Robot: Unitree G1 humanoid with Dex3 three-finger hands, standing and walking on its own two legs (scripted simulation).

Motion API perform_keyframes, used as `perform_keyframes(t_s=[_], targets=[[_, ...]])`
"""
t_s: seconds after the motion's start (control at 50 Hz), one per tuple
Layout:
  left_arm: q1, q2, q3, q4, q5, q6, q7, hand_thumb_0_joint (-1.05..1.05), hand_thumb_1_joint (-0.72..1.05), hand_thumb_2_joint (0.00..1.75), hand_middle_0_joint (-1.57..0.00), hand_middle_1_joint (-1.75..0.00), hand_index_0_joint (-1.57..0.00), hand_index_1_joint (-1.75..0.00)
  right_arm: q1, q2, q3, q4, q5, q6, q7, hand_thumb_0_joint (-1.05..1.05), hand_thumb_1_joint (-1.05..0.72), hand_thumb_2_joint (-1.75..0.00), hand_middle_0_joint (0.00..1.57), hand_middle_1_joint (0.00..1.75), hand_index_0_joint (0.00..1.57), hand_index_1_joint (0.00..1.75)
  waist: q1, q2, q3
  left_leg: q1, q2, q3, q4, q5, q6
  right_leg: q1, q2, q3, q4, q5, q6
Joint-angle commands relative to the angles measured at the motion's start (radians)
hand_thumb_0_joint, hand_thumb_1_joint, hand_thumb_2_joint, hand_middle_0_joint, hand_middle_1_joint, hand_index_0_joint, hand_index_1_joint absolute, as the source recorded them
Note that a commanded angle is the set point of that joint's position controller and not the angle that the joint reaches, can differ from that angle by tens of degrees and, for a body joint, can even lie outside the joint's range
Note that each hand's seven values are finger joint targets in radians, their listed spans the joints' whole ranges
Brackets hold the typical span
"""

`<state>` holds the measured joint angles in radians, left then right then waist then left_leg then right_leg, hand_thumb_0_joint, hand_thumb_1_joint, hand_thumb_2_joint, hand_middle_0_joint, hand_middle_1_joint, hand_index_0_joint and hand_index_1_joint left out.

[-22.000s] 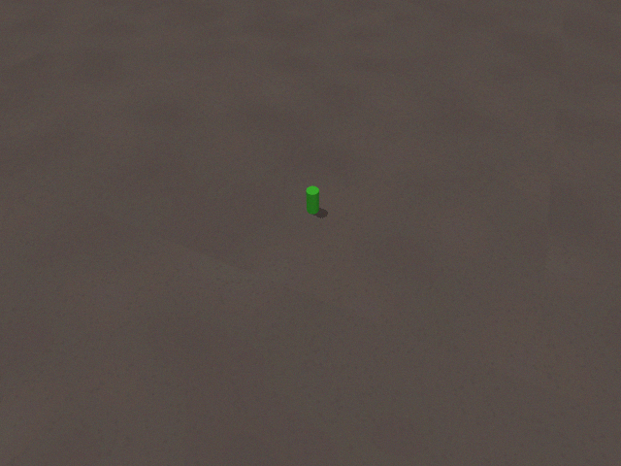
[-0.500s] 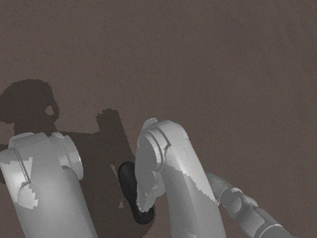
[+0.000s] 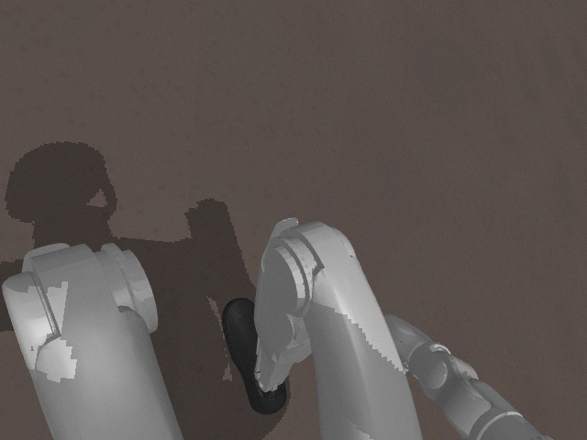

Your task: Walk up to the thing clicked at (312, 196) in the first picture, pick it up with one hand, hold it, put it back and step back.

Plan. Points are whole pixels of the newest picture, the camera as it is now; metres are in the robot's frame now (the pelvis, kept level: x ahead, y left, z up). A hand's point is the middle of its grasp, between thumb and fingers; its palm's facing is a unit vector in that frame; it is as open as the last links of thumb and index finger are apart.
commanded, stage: settle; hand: left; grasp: from above
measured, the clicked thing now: out of the picture +0.41 +0.41 -0.21
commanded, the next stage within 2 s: lift in 1.56 s
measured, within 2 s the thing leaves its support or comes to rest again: leaves its support in 0.06 s
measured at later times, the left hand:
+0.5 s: hand out of the picture +0.35 +0.43 -0.06, palm faces +0.63 -0.78 -0.04, open 6.3 cm
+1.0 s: hand out of the picture +0.35 +0.41 +0.02, palm faces +0.62 -0.78 -0.07, open 6.3 cm
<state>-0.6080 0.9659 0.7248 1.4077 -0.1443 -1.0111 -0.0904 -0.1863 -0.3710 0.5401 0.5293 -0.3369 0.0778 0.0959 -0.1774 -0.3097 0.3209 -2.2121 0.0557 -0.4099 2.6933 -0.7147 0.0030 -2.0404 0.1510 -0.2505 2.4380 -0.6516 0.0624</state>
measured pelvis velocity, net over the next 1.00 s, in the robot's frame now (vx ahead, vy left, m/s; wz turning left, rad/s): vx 0.02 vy -0.03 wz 0.15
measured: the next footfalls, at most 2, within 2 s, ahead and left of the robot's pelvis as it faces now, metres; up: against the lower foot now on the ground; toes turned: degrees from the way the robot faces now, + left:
none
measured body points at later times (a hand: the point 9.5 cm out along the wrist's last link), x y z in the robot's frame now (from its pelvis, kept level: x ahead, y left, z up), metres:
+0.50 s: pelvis +0.01 -0.01 +0.02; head +0.18 +0.17 +0.40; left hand +0.32 +0.46 -0.06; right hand +0.22 -0.23 -0.03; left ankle +0.08 +0.12 -0.24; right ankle +0.14 -0.13 -0.24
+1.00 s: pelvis +0.02 -0.03 +0.06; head +0.20 +0.10 +0.45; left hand +0.31 +0.45 +0.03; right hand +0.22 -0.26 -0.04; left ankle +0.08 +0.12 -0.24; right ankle +0.14 -0.13 -0.24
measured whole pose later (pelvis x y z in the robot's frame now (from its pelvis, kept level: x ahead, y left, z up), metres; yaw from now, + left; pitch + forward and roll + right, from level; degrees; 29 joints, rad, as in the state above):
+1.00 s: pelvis +0.02 -0.03 +0.06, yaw +9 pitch +27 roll -9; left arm -0.55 0.63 0.66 0.95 -0.17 -0.62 -0.19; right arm 0.03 -0.31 0.15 0.64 -0.11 0.07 0.07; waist -0.10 -0.07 -0.02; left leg -2.23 0.05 -0.20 2.41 -0.67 -0.04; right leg -2.12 0.05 -0.12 2.33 -0.70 0.02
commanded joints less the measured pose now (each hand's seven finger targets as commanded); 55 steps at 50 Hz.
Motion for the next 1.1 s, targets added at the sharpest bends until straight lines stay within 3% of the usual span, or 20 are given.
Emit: perform_keyframes(t_s=[0.0, 0.02, 0.06, 0.1, 0.18, 0.22, 0.3, 0.34, 0.44, 0.48, 0.5, 0.56, 0.58, 0.6, 0.68, 0.8, 0.86, 0.9, 1.04, 1.08], targets=[[-0.184, 0.253, 0.025, -0.233, -0.013, -0.051, 0.005, 0.0, 0.3, 1.29, -1.1, -1.33, -1.12, -1.34, 0.055, -0.355, -0.147, 0.004, -0.006, 0.015, -0.022, 0.0, -0.87, -0.89, 0.2, 0.3, 0.2, 0.3, -0.077, 0.672, -0.6, 0.448, 0.076, 0.1, -0.371, 0.181, -0.039, 0.205, -0.002, -0.101, -0.146, 0.19, -0.073], [-0.176, 0.237, 0.018, -0.236, -0.009, -0.042, 0.01, 0.0, 0.29, 1.31, -1.13, -1.36, -1.15, -1.36, 0.053, -0.356, -0.153, 0.002, -0.004, 0.017, -0.022, 0.0, -0.87, -0.89, 0.2, 0.3, 0.2, 0.3, -0.078, 0.671, -0.599, 0.451, 0.078, 0.094, -0.385, 0.173, -0.042, 0.194, -0.005, -0.105, -0.144, 0.182, -0.073], [-0.209, 0.288, 0.032, -0.323, 0.009, -0.034, 0.018, 0.0, 0.26, 1.32, -1.15, -1.39, -1.17, -1.39, 0.07, -0.355, -0.168, 0.012, 0.002, 0.019, -0.02, 0.0, -0.87, -0.89, 0.2, 0.3, 0.2, 0.3, -0.058, 0.722, -0.613, 0.465, 0.076, 0.097, -0.403, 0.161, -0.045, 0.174, -0.01, -0.096, -0.138, 0.17, -0.078], [-0.182, 0.229, -0.002, -0.32, 0.015, -0.011, 0.011, 0.0, 0.27, 1.35, -1.19, -1.43, -1.21, -1.43, 0.066, -0.352, -0.186, 0.003, 0.009, 0.021, -0.018, 0.0, -0.87, -0.89, 0.2, 0.3, 0.2, 0.3, -0.059, 0.716, -0.618, 0.473, 0.076, 0.094, -0.419, 0.15, -0.049, 0.15, -0.018, -0.093, -0.136, 0.159, -0.078], [-0.193, 0.213, 0.006, -0.427, 0.003, 0.028, -0.003, 0.0, 0.26, 1.35, -1.23, -1.46, -1.26, -1.45, 0.115, -0.334, -0.219, 0.02, 0.028, 0.021, -0.013, 0.0, -0.87, -0.89, 0.2, 0.3, 0.2, 0.3, -0.038, 0.742, -0.695, 0.492, 0.064, 0.116, -0.426, 0.174, -0.047, 0.158, -0.021, -0.074, -0.143, 0.172, -0.084], [-0.149, 0.127, -0.031, -0.398, -0.013, 0.064, -0.02, 0.0, 0.26, 1.35, -1.26, -1.47, -1.28, -1.47, 0.113, -0.327, -0.24, 0.011, 0.045, 0.018, -0.013, 0.0, -0.87, -0.89, 0.2, 0.3, 0.2, 0.3, -0.038, 0.702, -0.675, 0.455, 0.059, 0.122, -0.434, 0.153, -0.041, 0.134, -0.024, -0.069, -0.158, 0.161, -0.085], [-0.193, 0.154, -0.019, -0.51, -0.017, 0.112, -0.02, 0.0, 0.31, 1.36, -1.26, -1.48, -1.29, -1.47, 0.142, -0.31, -0.276, 0.011, 0.074, 0.018, -0.016, 0.0, -0.86, -0.89, 0.2, 0.3, 0.2, 0.3, 0.0, 0.711, -0.729, 0.435, 0.046, 0.148, -0.455, 0.122, -0.031, 0.137, -0.033, -0.045, -0.178, 0.145, -0.088], [-0.151, 0.076, -0.042, -0.507, -0.018, 0.149, -0.019, 0.0, 0.32, 1.37, -1.29, -1.51, -1.32, -1.5, 0.164, -0.296, -0.3, 0.007, 0.089, 0.014, -0.013, 0.0, -0.86, -0.89, 0.2, 0.3, 0.2, 0.3, 0.005, 0.686, -0.743, 0.442, 0.044, 0.155, -0.472, 0.107, -0.03, 0.124, -0.038, -0.037, -0.189, 0.133, -0.088], [-0.18, 0.064, -0.045, -0.605, -0.017, 0.2, -0.019, 0.0, 0.31, 1.37, -1.28, -1.49, -1.31, -1.49, 0.197, -0.267, -0.348, 0.009, 0.126, 0.01, -0.015, 0.0, -0.86, -0.89, 0.2, 0.3, 0.2, 0.3, 0.035, 0.672, -0.792, 0.424, 0.032, 0.188, -0.498, 0.076, -0.021, 0.107, -0.047, -0.01, -0.216, 0.103, -0.094], [-0.121, -0.003, -0.073, -0.542, -0.02, 0.232, -0.026, 0.0, 0.32, 1.39, -1.3, -1.52, -1.33, -1.51, 0.206, -0.258, -0.366, 0.004, 0.141, 0.008, -0.016, 0.0, -0.85, -0.89, 0.2, 0.3, 0.2, 0.3, 0.031, 0.632, -0.778, 0.4, 0.026, 0.2, -0.505, 0.055, -0.015, 0.103, -0.048, -0.004, -0.239, 0.087, -0.094], [-0.163, -0.008, -0.078, -0.579, -0.025, 0.235, -0.029, 0.0, 0.34, 1.39, -1.3, -1.52, -1.33, -1.51, 0.203, -0.255, -0.375, 0.002, 0.149, 0.005, -0.018, 0.0, -0.85, -0.89, 0.2, 0.3, 0.2, 0.3, 0.028, 0.615, -0.778, 0.385, 0.024, 0.203, -0.512, 0.027, -0.01, 0.092, -0.052, -0.001, -0.249, 0.07, -0.094], [-0.173, 0.04, -0.045, -0.649, -0.021, 0.245, -0.029, 0.0, 0.34, 1.38, -1.27, -1.5, -1.3, -1.49, 0.232, -0.238, -0.396, 0.017, 0.159, 0.003, -0.023, 0.0, -0.85, -0.89, 0.2, 0.3, 0.2, 0.3, 0.062, 0.615, -0.846, 0.403, 0.019, 0.23, -0.513, 0.064, -0.007, 0.135, -0.054, 0.025, -0.267, 0.085, -0.095], [-0.169, 0.031, -0.038, -0.648, -0.026, 0.251, -0.03, 0.0, 0.35, 1.38, -1.28, -1.51, -1.31, -1.5, 0.239, -0.235, -0.403, 0.016, 0.163, 0.004, -0.024, 0.0, -0.85, -0.89, 0.2, 0.3, 0.2, 0.3, 0.065, 0.617, -0.862, 0.416, 0.017, 0.233, -0.517, 0.075, -0.007, 0.13, -0.056, 0.029, -0.267, 0.089, -0.096], [-0.133, -0.019, -0.065, -0.61, -0.029, 0.263, -0.04, 0.0, 0.35, 1.39, -1.28, -1.51, -1.32, -1.5, 0.24, -0.231, -0.407, 0.013, 0.169, 0.004, -0.024, 0.0, -0.85, -0.89, 0.2, 0.3, 0.2, 0.3, 0.06, 0.616, -0.861, 0.427, 0.016, 0.235, -0.526, 0.089, -0.008, 0.131, -0.059, 0.031, -0.268, 0.1, -0.097], [-0.197, -0.004, -0.045, -0.676, -0.038, 0.269, -0.051, 0.0, 0.35, 1.4, -1.29, -1.51, -1.31, -1.51, 0.263, -0.217, -0.429, 0.025, 0.184, -0.003, -0.033, 0.0, -0.85, -0.89, 0.2, 0.3, 0.2, 0.3, 0.067, 0.596, -0.894, 0.418, 0.01, 0.253, -0.539, 0.081, -0.003, 0.143, -0.066, 0.048, -0.289, 0.088, -0.098], [-0.181, -0.022, -0.038, -0.663, -0.044, 0.292, -0.08, 0.0, 0.32, 1.37, -1.26, -1.49, -1.28, -1.48, 0.282, -0.2, -0.457, 0.041, 0.202, -0.012, -0.042, 0.0, -0.85, -0.89, 0.2, 0.3, 0.2, 0.3, 0.088, 0.575, -0.927, 0.424, 0.002, 0.281, -0.56, 0.088, 0.001, 0.162, -0.075, 0.073, -0.318, 0.079, -0.098], [-0.177, 0.004, -0.008, -0.687, -0.049, 0.303, -0.091, 0.0, 0.31, 1.37, -1.26, -1.48, -1.28, -1.48, 0.306, -0.196, -0.47, 0.051, 0.211, -0.013, -0.047, 0.0, -0.85, -0.89, 0.2, 0.3, 0.2, 0.3, 0.105, 0.577, -0.961, 0.442, 0.002, 0.288, -0.57, 0.115, 0.0, 0.18, -0.079, 0.081, -0.325, 0.091, -0.099], [-0.163, -0.042, -0.036, -0.657, -0.051, 0.318, -0.106, 0.0, 0.3, 1.36, -1.26, -1.48, -1.29, -1.48, 0.306, -0.188, -0.474, 0.052, 0.215, -0.016, -0.049, 0.0, -0.86, -0.89, 0.2, 0.3, 0.2, 0.3, 0.09, 0.552, -0.959, 0.429, 0.001, 0.294, -0.567, 0.122, 0.004, 0.194, -0.081, 0.086, -0.337, 0.099, -0.096], [-0.185, -0.013, 0.012, -0.698, -0.054, 0.344, -0.114, 0.0, 0.29, 1.34, -1.25, -1.46, -1.27, -1.45, 0.343, -0.171, -0.502, 0.078, 0.229, -0.024, -0.059, 0.0, -0.86, -0.89, 0.2, 0.3, 0.2, 0.3, 0.121, 0.511, -1.018, 0.422, -0.002, 0.318, -0.578, 0.142, 0.012, 0.256, -0.088, 0.117, -0.379, 0.107, -0.089], [-0.183, -0.065, -0.017, -0.683, -0.055, 0.355, -0.121, 0.0, 0.3, 1.35, -1.24, -1.45, -1.27, -1.45, 0.343, -0.17, -0.511, 0.078, 0.234, -0.026, -0.062, 0.0, -0.86, -0.89, 0.2, 0.3, 0.2, 0.3, 0.115, 0.513, -1.002, 0.439, -0.002, 0.317, -0.596, 0.144, 0.011, 0.228, -0.09, 0.11, -0.374, 0.107, -0.094]])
